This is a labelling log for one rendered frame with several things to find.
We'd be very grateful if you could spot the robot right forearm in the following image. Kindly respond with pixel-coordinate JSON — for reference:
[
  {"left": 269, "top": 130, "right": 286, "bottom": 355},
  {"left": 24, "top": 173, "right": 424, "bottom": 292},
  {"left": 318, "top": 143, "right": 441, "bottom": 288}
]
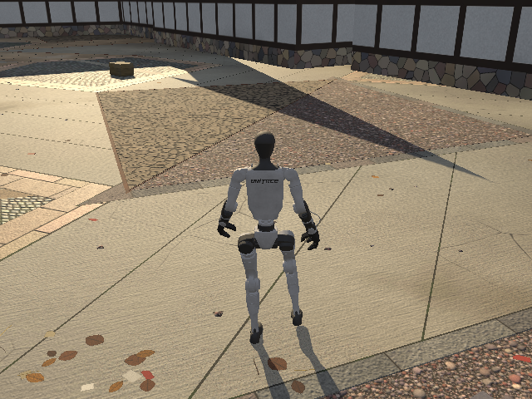
[{"left": 298, "top": 200, "right": 317, "bottom": 234}]

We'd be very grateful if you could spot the right robot hand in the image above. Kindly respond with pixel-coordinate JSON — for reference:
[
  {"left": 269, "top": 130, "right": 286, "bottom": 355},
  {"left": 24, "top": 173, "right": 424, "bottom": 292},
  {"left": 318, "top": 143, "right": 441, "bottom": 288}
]
[{"left": 301, "top": 230, "right": 320, "bottom": 250}]

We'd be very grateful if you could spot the right robot upper arm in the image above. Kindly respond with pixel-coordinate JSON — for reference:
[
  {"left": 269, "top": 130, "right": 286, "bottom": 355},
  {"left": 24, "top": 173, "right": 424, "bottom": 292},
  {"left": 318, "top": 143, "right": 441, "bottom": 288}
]
[{"left": 282, "top": 167, "right": 306, "bottom": 214}]

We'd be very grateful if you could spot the left robot upper arm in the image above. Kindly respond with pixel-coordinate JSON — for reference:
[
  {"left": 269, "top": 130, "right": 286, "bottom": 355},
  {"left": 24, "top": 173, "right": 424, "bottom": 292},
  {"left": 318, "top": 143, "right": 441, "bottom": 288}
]
[{"left": 224, "top": 167, "right": 248, "bottom": 212}]

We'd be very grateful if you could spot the robot left forearm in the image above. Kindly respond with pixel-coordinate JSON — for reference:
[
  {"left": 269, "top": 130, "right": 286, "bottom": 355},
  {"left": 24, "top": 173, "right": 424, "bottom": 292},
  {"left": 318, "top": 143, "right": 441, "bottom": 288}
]
[{"left": 219, "top": 200, "right": 233, "bottom": 227}]

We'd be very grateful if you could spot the left robot hand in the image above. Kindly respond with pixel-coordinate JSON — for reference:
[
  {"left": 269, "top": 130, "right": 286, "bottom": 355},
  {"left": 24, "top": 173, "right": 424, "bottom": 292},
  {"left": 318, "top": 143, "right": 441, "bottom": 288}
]
[{"left": 217, "top": 223, "right": 236, "bottom": 238}]

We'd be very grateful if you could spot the robot head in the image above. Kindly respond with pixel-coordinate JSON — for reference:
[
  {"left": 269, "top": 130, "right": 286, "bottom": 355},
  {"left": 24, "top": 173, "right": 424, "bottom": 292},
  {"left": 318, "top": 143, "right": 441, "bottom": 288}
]
[{"left": 251, "top": 131, "right": 279, "bottom": 170}]

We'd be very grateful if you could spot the robot left shin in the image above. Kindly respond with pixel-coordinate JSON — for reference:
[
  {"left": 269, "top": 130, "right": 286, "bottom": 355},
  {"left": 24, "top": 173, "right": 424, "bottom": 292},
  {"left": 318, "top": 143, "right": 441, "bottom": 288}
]
[{"left": 245, "top": 278, "right": 259, "bottom": 333}]

